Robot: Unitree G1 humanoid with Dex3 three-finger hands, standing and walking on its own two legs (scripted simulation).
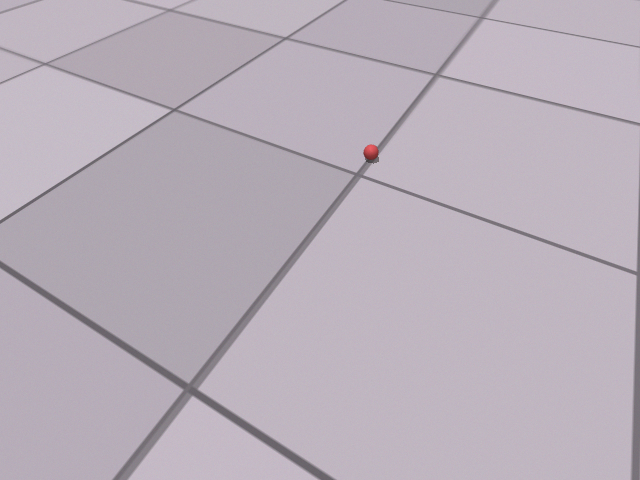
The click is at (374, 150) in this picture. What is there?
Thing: free ball
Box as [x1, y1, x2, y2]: [364, 145, 378, 159]
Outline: 368,145 364,149 364,155 365,157 372,159 377,155 378,151 374,145
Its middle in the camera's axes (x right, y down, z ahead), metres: +0.28 -0.45 +2.02
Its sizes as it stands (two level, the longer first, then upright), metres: 0.078 0.078 0.078
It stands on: the floor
